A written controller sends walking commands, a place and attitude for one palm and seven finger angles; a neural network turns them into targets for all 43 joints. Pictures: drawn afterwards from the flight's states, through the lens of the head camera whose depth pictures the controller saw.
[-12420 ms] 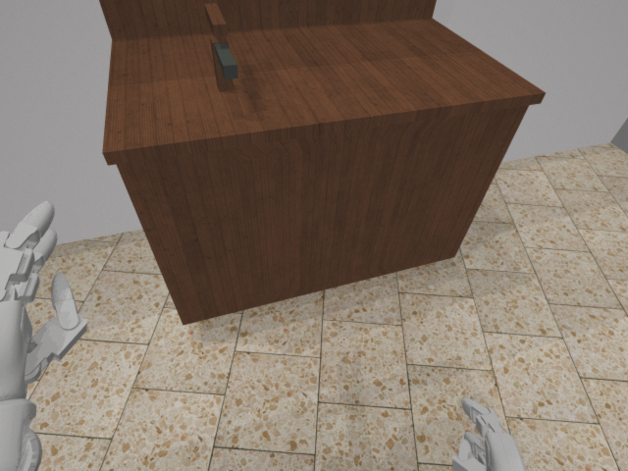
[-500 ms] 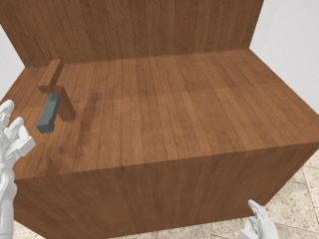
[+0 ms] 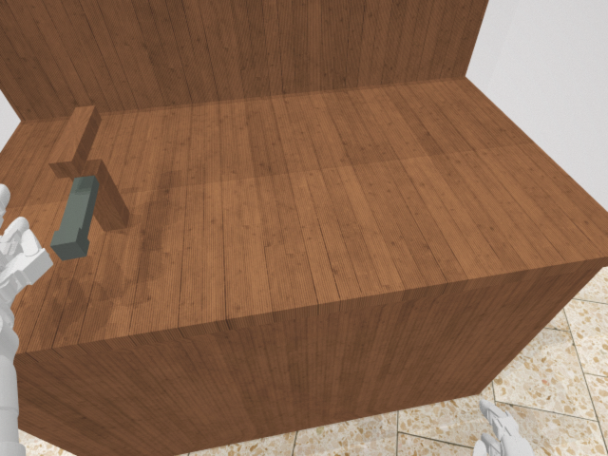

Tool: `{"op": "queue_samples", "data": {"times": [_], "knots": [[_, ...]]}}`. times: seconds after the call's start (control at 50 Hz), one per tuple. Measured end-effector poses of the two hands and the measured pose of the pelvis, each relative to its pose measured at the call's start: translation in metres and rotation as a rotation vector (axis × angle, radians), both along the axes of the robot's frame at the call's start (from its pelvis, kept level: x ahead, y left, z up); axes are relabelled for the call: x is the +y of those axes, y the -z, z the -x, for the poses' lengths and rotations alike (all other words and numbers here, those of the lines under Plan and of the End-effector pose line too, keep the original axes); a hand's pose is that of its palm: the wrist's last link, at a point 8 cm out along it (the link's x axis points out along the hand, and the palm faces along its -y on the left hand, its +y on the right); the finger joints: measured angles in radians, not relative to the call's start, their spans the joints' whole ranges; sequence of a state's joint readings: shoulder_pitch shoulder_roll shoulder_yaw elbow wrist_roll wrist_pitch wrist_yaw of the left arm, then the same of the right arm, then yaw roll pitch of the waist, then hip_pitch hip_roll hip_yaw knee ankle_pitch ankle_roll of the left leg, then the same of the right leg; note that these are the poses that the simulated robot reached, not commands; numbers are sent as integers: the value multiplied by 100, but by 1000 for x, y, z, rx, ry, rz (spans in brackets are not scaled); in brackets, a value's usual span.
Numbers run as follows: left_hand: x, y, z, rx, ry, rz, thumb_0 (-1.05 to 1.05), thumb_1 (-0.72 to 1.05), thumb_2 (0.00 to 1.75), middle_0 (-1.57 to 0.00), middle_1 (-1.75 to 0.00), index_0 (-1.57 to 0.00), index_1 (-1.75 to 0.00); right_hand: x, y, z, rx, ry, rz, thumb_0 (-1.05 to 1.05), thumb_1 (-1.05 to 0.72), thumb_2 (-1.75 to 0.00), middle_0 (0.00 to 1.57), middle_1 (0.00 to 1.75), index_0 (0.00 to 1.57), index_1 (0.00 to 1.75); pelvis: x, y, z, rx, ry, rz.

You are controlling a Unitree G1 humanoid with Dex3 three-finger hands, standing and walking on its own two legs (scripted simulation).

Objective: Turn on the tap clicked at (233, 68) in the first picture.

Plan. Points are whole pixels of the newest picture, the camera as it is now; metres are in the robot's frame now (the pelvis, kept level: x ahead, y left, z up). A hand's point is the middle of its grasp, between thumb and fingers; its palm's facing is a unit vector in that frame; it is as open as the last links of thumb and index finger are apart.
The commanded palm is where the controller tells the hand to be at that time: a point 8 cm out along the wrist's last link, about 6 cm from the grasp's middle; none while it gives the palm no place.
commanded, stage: reach beside the lever's end, fingers flat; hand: left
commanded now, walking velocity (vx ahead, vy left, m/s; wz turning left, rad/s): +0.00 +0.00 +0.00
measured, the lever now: (70, 243) +0.31 +0.32 +0.14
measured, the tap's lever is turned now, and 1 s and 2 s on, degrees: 3 5 29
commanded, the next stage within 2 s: push the lever round in 0.28 s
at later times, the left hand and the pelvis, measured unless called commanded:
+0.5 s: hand (38, 269) +0.28 +0.34 +0.14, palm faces +0.49 -0.86 -0.10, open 7.8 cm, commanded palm +0.23 +0.37 +0.14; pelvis +0.01 +0.00 +0.00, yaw +1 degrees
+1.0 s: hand (63, 265) +0.28 +0.31 +0.14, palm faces +0.49 -0.87 -0.10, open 7.8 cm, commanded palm +0.24 +0.34 +0.14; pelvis +0.00 -0.01 +0.00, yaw +0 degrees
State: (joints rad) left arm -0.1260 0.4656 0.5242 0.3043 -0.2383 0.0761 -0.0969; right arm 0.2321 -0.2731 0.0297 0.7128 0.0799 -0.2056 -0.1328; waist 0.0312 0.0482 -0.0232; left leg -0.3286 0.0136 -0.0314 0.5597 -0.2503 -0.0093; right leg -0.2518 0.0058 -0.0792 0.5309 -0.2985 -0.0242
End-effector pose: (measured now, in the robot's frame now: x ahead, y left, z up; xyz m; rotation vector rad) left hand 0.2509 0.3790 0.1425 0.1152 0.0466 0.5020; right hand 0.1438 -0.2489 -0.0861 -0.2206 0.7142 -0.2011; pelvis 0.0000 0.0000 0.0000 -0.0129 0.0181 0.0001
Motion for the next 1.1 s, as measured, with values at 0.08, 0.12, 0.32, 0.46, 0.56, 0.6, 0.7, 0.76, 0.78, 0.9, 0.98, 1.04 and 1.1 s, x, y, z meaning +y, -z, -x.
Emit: {"op": "queue_samples", "data": {"times": [0.08,0.12,0.32,0.46,0.56,0.6,0.7,0.76,0.78,0.9,0.98,1.04,1.1], "knots": [[-7,2,-4,-3,18,-7,2,90,90,-15,-15,-15,-15,2,0,0,1,1,-3,1,-90,-90,20,30,20,30,2,0,-2,3,4,0],[-11,2,-4,-11,24,-14,2,90,90,-15,-15,-15,-15,3,0,-1,-4,1,-8,1,-90,-90,20,30,20,30,3,0,-4,4,7,-1],[-1,1,14,-11,-34,-13,2,90,90,-15,-15,-15,-15,9,-5,-17,-35,-17,-24,1,-90,-90,20,30,20,30,2,-1,-10,-4,6,-3],[-4,-1,22,-27,-18,-5,2,90,90,-15,-15,-15,-15,11,-7,-30,-55,-50,-17,1,-90,-90,20,30,20,30,0,0,-8,-9,-8,-2],[-9,3,17,-16,-7,13,2,90,90,-15,-15,-15,-15,11,-9,-34,-68,-53,-15,1,-90,-90,20,30,20,30,-3,0,-5,-9,-11,-3],[-12,3,14,-15,-1,9,2,90,90,-15,-15,-15,-15,10,-10,-33,-73,-51,-16,1,-90,-90,20,30,20,30,-3,0,-5,-9,-8,-3],[-23,-2,9,-41,14,-4,2,90,90,-15,-15,-15,-15,7,-9,-28,-76,-42,-23,1,-90,-90,20,30,20,30,-5,0,-4,-12,-4,-4],[-27,-2,9,-41,16,-1,2,91,90,-15,-15,-15,-15,5,-8,-24,-69,-33,-30,1,-90,-90,20,30,20,30,-6,0,-4,-13,-1,-5],[-28,-2,9,-39,15,3,2,91,90,-15,-15,-15,-15,4,-7,-23,-66,-30,-31,1,-90,-90,20,30,20,30,-6,0,-4,-14,-1,-6],[-30,2,12,-15,-2,6,2,91,90,-15,-15,-15,-15,0,-4,-15,-44,-21,-30,1,-90,-90,20,30,20,30,-9,0,-2,-16,1,-7],[-31,1,13,-28,-10,5,2,90,90,-15,-15,-15,-15,-3,-2,-12,-33,-20,-25,1,-90,-90,20,30,20,30,-11,0,0,-16,1,-6],[-34,-1,14,-41,-7,-4,2,90,90,-15,-15,-15,-15,-4,-2,-11,-35,-16,-25,1,-90,-90,20,30,20,30,-11,0,1,-17,2,-6],[-37,-1,13,-46,0,2,2,91,90,-15,-15,-15,-15,-5,-2,-11,-40,-15,-25,1,-90,-90,20,30,20,30,-11,0,1,-19,0,-6]]}}
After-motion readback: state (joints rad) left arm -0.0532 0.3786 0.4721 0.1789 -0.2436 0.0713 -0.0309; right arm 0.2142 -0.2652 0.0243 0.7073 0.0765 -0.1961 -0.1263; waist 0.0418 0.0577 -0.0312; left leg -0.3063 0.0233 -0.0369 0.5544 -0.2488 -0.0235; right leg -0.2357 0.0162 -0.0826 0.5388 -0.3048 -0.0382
